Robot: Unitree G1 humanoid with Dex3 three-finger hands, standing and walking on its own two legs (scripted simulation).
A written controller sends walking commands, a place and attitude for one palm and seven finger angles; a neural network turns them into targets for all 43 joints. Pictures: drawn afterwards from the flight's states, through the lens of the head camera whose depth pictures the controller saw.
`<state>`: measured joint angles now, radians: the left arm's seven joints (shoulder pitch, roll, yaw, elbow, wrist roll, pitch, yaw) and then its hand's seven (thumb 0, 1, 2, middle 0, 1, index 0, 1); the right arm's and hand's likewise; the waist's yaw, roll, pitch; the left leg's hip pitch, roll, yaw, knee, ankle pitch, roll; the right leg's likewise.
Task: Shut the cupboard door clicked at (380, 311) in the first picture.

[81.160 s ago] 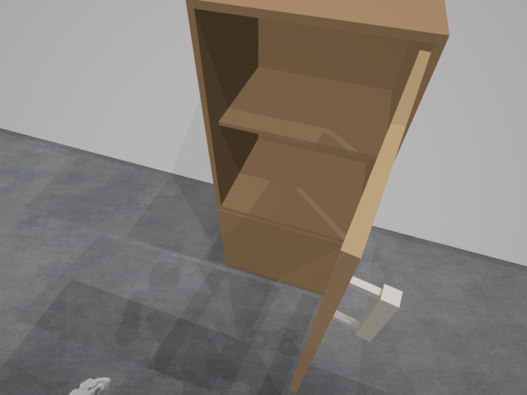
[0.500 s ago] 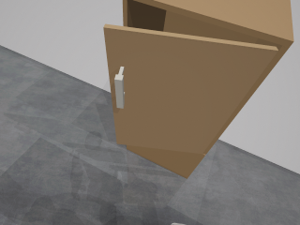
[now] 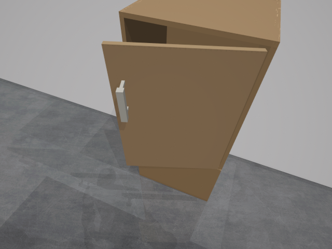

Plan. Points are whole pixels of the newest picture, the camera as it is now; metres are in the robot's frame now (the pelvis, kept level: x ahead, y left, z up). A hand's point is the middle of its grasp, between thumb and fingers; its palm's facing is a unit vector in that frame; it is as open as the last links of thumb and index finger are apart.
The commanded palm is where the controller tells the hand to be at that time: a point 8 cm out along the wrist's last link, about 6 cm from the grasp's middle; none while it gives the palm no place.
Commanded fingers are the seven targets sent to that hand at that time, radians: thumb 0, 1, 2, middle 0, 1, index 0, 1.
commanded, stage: come to a stop and stand still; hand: left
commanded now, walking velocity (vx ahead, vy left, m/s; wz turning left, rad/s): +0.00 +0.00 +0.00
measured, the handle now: (123, 101) +0.51 +0.16 +0.06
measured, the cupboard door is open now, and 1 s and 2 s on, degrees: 21 21 21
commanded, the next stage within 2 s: look again from close up in 0.28 s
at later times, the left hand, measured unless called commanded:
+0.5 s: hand out of the picture -0.03 +0.17 -0.18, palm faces +0.02 -0.99 -0.16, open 7.4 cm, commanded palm none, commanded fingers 0.00 0.90 0.90 -0.20 -0.30 -0.20 -0.30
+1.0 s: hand out of the picture +0.02 +0.21 -0.18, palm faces +0.00 -0.98 -0.21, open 7.4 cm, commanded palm none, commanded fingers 0.00 0.90 0.90 -0.20 -0.30 -0.20 -0.30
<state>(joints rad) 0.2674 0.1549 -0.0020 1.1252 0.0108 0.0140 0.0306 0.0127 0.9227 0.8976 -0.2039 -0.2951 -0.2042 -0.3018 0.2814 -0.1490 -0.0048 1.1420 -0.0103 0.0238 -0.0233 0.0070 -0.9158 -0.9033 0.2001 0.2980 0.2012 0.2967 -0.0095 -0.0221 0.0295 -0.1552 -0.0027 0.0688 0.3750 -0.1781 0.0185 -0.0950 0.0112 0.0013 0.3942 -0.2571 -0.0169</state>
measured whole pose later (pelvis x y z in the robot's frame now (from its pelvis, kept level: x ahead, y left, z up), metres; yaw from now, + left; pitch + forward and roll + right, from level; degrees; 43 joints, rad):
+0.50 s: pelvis -0.01 +0.01 -0.01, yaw +1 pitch -1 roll -1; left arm 0.32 0.11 -0.02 1.12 0.02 -0.03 0.04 0.01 0.91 0.90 -0.20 -0.30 -0.20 -0.30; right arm 0.31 -0.13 0.00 1.09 -0.02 -0.01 -0.02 0.01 -0.91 -0.90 0.20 0.30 0.20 0.30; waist -0.02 0.03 0.04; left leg -0.27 0.00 0.05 0.51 -0.22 0.04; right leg -0.17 0.01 -0.02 0.47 -0.27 0.00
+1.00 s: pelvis +0.01 +0.02 -0.01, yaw +0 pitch -1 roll +0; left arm 0.26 0.19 -0.01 1.08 0.02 -0.01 0.03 0.01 0.91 0.90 -0.20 -0.30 -0.20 -0.30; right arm 0.23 -0.19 0.00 1.08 -0.01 -0.03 -0.02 0.01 -0.91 -0.90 0.20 0.30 0.20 0.30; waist 0.01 -0.01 0.03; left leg -0.23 -0.03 0.08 0.46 -0.23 0.05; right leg -0.17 -0.02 0.01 0.48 -0.30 0.01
